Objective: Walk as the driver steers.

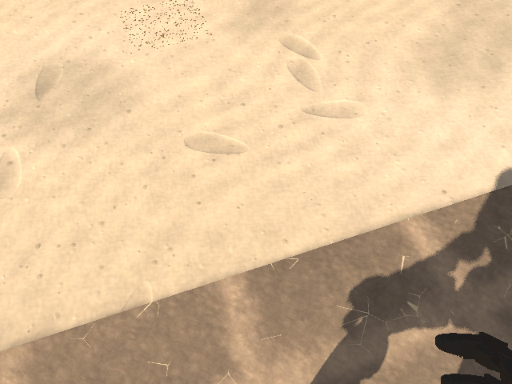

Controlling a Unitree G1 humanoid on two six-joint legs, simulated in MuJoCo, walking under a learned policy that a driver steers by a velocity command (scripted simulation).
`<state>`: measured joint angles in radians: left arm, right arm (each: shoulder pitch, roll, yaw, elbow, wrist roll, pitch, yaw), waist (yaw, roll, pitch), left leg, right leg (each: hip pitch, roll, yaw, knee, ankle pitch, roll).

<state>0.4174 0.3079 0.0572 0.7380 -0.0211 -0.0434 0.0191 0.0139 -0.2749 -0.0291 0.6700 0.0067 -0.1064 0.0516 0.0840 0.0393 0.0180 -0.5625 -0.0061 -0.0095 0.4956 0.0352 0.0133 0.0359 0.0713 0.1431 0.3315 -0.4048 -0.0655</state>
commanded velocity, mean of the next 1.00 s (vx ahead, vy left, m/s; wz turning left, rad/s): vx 0.50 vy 0.00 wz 0.45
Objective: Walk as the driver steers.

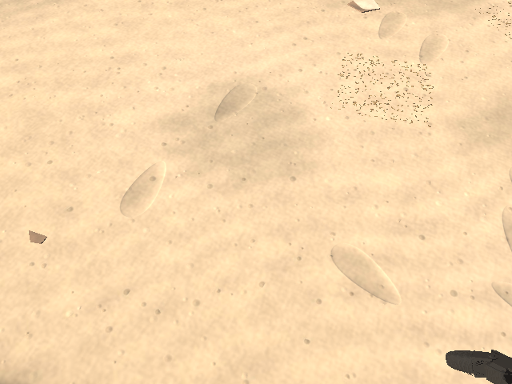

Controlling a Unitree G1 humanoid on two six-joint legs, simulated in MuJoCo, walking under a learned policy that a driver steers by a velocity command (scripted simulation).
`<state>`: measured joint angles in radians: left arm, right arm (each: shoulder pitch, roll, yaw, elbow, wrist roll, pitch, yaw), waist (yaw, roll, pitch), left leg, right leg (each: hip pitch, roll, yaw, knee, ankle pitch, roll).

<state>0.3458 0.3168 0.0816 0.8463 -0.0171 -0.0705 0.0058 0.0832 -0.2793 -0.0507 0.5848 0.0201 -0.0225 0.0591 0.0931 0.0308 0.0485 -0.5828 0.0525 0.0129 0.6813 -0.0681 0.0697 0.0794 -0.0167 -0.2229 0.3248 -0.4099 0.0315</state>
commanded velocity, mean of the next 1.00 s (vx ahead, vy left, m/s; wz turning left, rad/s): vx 0.50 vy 0.00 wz -0.20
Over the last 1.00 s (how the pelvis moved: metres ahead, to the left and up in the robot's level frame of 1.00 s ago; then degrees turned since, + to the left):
0.53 0.10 -0.01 32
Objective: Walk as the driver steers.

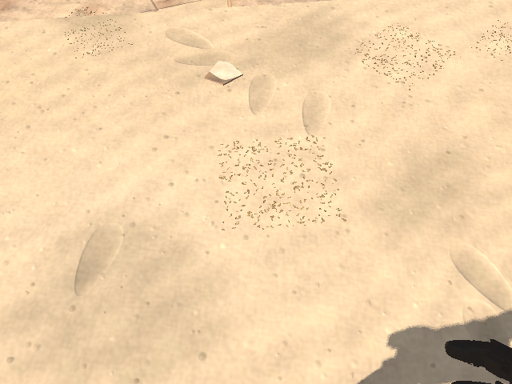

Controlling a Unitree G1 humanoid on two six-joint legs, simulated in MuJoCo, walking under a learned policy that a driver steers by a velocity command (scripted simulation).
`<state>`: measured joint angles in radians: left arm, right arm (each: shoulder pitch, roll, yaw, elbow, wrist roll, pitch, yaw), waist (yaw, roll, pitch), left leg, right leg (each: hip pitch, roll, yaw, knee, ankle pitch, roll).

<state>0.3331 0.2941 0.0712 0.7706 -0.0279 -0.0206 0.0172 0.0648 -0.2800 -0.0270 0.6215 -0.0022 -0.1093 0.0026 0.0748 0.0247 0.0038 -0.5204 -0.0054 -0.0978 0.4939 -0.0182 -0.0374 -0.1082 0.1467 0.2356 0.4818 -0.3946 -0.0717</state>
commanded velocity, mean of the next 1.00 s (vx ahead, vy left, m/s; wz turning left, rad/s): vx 0.13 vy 0.00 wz -0.19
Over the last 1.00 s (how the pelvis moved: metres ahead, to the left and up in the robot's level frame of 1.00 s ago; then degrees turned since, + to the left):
0.60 -0.03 -0.07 -19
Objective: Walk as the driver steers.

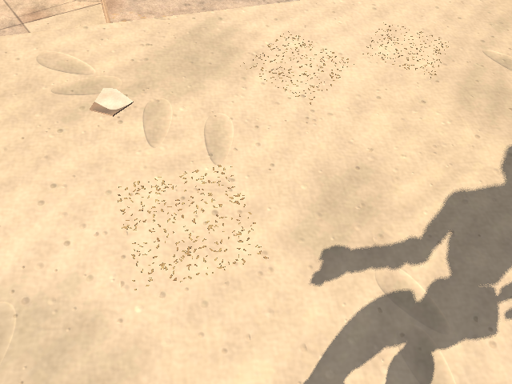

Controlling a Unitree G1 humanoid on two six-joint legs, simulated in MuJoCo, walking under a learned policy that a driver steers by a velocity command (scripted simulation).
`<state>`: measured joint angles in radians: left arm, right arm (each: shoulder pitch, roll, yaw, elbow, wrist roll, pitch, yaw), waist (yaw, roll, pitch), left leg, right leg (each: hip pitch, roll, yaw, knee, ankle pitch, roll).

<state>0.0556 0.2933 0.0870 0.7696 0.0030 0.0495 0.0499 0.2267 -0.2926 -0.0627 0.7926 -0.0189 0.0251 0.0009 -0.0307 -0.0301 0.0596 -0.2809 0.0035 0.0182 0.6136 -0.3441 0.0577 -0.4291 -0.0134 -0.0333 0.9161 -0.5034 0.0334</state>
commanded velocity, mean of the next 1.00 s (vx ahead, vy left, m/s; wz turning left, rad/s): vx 0.00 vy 0.00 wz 0.27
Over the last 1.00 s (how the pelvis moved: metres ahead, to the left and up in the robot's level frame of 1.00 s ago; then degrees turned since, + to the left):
0.18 0.01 0.00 -7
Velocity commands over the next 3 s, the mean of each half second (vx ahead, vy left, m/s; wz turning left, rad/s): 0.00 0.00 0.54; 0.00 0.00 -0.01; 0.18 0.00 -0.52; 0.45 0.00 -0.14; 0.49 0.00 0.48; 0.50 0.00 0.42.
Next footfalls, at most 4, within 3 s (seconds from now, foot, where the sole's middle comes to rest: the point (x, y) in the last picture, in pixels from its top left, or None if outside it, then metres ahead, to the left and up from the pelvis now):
0.46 right None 0.09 -0.13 -0.77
0.80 left None -0.02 0.11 -0.77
1.14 right None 0.06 -0.14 -0.77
1.66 left None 0.28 0.08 -0.77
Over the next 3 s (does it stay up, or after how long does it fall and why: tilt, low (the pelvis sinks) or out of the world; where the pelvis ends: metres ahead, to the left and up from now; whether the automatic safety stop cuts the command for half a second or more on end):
stays up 0.85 0.03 0.01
